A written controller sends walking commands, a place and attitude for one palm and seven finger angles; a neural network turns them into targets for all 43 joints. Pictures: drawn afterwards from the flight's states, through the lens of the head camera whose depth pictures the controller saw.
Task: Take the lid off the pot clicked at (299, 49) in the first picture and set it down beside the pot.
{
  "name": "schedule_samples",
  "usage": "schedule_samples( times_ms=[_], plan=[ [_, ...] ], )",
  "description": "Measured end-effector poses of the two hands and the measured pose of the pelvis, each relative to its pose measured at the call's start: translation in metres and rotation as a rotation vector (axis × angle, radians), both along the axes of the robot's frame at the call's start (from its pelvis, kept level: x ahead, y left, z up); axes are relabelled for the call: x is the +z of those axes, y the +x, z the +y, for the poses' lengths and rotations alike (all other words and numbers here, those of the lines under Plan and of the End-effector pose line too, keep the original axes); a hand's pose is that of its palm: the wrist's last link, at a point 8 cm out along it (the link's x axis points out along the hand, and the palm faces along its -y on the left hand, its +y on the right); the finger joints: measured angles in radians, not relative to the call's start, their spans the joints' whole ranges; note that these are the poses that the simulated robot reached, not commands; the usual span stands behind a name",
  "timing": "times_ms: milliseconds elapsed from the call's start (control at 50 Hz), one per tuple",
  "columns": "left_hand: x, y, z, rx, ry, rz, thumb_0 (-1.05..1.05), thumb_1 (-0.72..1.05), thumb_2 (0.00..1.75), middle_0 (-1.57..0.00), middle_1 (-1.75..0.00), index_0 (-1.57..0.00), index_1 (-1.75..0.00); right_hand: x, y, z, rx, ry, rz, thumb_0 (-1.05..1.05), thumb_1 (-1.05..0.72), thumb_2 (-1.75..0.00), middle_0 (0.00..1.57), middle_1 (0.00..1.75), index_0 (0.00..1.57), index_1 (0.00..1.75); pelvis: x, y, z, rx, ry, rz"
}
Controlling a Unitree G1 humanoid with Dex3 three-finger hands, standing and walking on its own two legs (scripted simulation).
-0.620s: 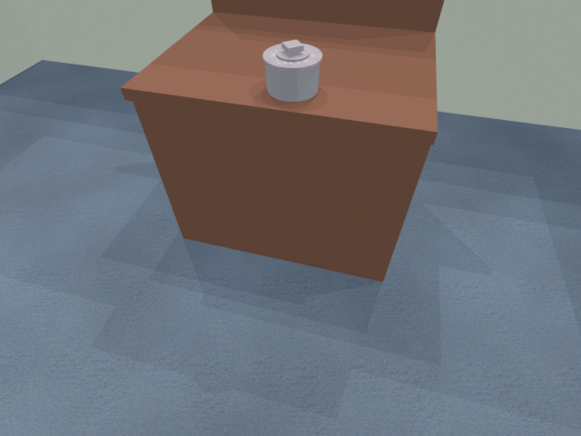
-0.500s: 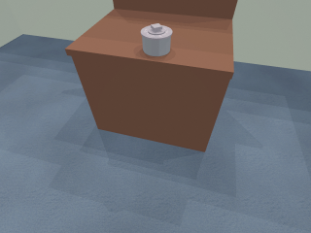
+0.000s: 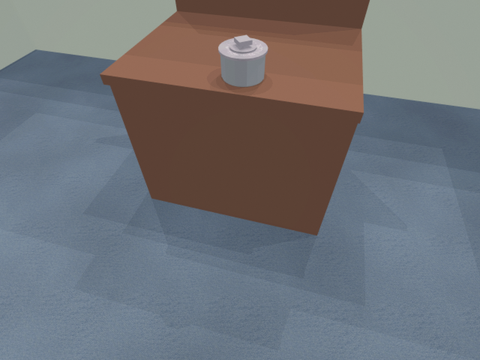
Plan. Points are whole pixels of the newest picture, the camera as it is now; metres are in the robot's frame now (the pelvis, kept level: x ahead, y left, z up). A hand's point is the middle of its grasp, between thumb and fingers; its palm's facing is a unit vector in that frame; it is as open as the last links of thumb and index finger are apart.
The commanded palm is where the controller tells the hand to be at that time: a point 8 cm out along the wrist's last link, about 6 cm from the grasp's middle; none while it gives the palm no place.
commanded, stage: look at it before walking up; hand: left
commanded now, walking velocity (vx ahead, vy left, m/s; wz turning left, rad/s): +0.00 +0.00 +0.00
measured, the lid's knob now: (243, 40) +1.01 +0.05 +0.09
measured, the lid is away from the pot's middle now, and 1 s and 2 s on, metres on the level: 0.00 0.00 0.00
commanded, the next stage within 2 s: walk to a spot facing it in 0.02 s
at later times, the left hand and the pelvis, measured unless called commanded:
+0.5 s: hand out of the picture +0.03 +0.23 -0.19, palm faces +0.16 -0.97 -0.20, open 7.4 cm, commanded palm none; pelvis +0.05 +0.04 -0.02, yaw +9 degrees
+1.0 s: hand (153, 317) +0.24 +0.20 -0.17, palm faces +0.30 -0.92 -0.24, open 7.2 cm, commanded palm none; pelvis +0.22 +0.01 -0.01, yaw +13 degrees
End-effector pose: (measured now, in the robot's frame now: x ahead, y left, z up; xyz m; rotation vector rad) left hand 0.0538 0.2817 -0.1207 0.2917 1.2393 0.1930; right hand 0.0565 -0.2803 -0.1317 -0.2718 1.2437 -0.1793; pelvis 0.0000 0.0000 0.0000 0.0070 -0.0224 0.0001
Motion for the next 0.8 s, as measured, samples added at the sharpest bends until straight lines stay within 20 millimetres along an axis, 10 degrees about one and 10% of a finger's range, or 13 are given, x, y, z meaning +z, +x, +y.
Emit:
schedule_samples(
  times_ms=[240,480,640,800],
  plan=[
    [-0.008,-0.006,-0.008,0.032,-0.022,0.012,0.00,0.90,0.90,-0.20,-0.30,-0.20,-0.30,-0.007,-0.006,0.010,0.002,0.018,0.033,0.01,-0.91,-0.90,0.20,0.30,0.20,0.30,-0.003,0.006,0.001,0.018,-0.007,0.003],
    [-0.045,-0.042,-0.002,0.208,-0.134,0.120,0.00,0.90,0.90,-0.20,-0.30,-0.20,-0.30,-0.018,-0.004,0.071,0.028,0.054,0.128,0.01,-0.91,-0.90,0.20,0.30,0.20,0.30,-0.020,0.048,0.036,0.143,0.006,0.017],
    [-0.024,0.027,0.001,0.246,-0.135,0.020,0.01,0.91,0.90,-0.20,-0.30,-0.20,-0.30,-0.009,0.009,0.102,0.038,0.114,0.245,0.01,-0.91,-0.90,0.20,0.30,0.20,0.30,-0.006,0.093,0.039,0.201,0.019,0.050],
    [-0.015,0.139,-0.013,0.234,-0.108,-0.130,0.01,0.91,0.90,-0.20,-0.30,-0.20,-0.30,-0.030,0.088,0.085,0.070,0.138,0.247,0.01,-0.90,-0.90,0.21,0.30,0.20,0.30,-0.015,0.158,0.022,0.248,0.021,0.043]
  ],
)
